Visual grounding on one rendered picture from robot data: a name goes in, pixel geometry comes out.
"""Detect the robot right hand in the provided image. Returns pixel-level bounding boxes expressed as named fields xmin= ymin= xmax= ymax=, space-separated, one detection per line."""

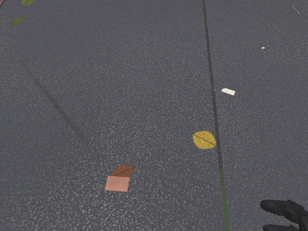
xmin=260 ymin=199 xmax=308 ymax=231

